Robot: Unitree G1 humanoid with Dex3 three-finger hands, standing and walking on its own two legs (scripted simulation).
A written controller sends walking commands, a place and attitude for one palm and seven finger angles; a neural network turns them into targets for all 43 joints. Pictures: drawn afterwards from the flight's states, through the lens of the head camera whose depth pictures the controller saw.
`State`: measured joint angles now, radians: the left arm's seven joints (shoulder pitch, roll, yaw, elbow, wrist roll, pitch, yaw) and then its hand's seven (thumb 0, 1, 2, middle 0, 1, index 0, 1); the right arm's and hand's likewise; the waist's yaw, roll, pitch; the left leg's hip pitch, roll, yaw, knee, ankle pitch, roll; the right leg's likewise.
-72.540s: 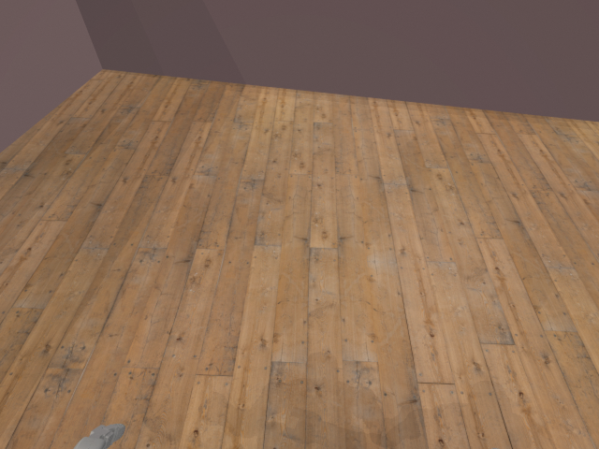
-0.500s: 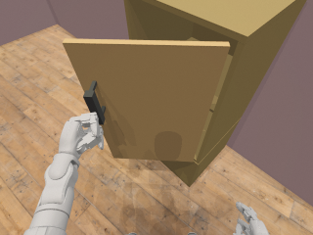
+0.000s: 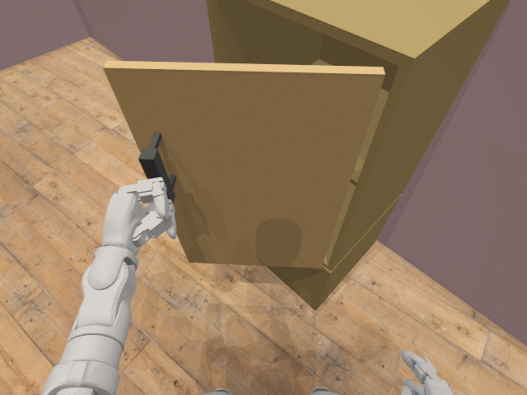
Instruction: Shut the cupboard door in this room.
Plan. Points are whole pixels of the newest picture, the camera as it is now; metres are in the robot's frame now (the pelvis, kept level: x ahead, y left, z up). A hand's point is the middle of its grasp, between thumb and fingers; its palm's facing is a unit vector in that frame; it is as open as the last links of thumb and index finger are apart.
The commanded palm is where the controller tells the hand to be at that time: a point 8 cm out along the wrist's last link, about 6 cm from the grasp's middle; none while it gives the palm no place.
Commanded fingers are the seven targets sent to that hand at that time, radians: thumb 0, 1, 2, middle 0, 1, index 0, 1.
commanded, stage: push the door shut along its arc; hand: left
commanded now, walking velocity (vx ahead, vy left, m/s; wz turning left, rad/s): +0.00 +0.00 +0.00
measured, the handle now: (161, 170) +0.45 +0.19 +0.07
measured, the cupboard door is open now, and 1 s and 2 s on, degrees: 42 28 10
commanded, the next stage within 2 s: pull the fist back off the door in 1.90 s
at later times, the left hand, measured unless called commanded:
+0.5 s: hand (175, 192) +0.40 +0.16 +0.08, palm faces -0.15 -0.99 -0.03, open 3.1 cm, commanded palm +0.39 +0.20 +0.07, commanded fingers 0.00 0.90 0.90 -1.30 -1.50 -1.30 -1.50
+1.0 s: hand (201, 167) +0.46 +0.12 +0.07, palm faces -0.28 -0.96 -0.03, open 3.1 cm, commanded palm +0.46 +0.17 +0.07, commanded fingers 0.00 0.90 0.90 -1.30 -1.50 -1.30 -1.50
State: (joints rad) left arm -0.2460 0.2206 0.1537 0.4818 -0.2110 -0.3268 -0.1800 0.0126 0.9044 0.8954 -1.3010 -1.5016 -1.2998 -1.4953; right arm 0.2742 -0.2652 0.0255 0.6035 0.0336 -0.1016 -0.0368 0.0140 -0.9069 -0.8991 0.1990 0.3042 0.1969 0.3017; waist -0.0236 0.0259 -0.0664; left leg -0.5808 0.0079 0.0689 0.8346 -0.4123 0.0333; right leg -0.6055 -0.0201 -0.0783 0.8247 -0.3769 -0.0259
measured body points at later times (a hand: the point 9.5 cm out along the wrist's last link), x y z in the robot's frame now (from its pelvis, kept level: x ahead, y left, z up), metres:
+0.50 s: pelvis -0.01 +0.00 +0.00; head +0.06 +0.00 +0.44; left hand +0.40 +0.21 +0.08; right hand +0.10 -0.26 -0.11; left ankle +0.00 +0.10 -0.70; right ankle +0.02 -0.10 -0.70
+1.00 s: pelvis -0.01 +0.01 -0.02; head +0.08 +0.01 +0.42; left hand +0.47 +0.18 +0.08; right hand +0.03 -0.26 -0.13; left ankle +0.00 +0.10 -0.70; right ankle +0.02 -0.10 -0.70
